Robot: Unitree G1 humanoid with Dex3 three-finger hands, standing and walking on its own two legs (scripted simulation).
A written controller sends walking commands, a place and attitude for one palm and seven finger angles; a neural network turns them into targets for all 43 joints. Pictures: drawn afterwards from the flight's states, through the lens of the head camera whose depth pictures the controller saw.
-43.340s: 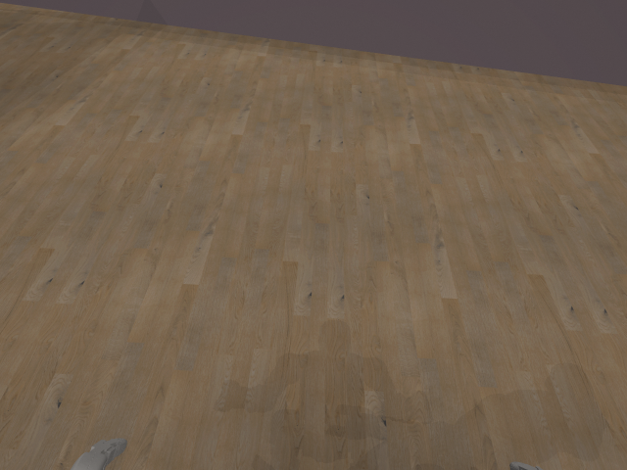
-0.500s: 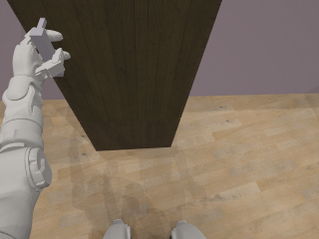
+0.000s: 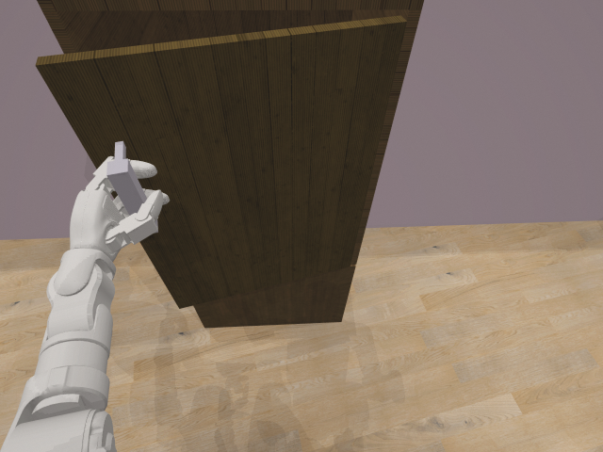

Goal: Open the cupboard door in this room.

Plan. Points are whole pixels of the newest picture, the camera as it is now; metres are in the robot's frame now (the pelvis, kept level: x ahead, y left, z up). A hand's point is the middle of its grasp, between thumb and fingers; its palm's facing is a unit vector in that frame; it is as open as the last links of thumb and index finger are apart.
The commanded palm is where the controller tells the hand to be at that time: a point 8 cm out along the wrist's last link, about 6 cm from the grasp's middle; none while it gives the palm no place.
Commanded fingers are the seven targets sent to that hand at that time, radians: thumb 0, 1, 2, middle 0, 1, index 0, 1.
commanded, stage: pull the door open along its arc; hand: left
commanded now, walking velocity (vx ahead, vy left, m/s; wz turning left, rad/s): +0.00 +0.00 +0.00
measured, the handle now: (134, 189) +0.45 +0.22 +0.10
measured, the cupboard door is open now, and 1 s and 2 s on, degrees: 13 41 42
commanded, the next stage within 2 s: open thumb and fingers to let go in 0.60 s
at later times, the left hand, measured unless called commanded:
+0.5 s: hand (202, 291) +0.29 +0.11 +0.10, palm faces +0.44 -0.90 +0.02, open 6.0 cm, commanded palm +0.23 +0.13 +0.10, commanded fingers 0.00 0.90 0.90 -0.40 -1.35 -0.40 -1.35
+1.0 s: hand (228, 314) +0.26 +0.08 +0.10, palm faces +0.42 -0.91 +0.01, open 8.1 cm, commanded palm +0.22 +0.12 +0.10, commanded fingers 0.00 -0.22 0.42 -0.32 -1.23 -0.32 -1.23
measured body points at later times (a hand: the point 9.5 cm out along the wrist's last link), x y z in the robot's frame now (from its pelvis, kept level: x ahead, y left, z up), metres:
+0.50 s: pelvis -0.01 -0.03 +0.01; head -0.01 -0.04 +0.46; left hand +0.26 +0.15 +0.10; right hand +0.17 -0.23 -0.09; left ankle +0.00 +0.12 -0.70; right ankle -0.03 -0.14 -0.70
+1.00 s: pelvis -0.01 -0.04 +0.01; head -0.01 -0.06 +0.46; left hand +0.24 +0.12 +0.10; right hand +0.18 -0.24 -0.09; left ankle +0.00 +0.12 -0.70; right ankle -0.03 -0.14 -0.70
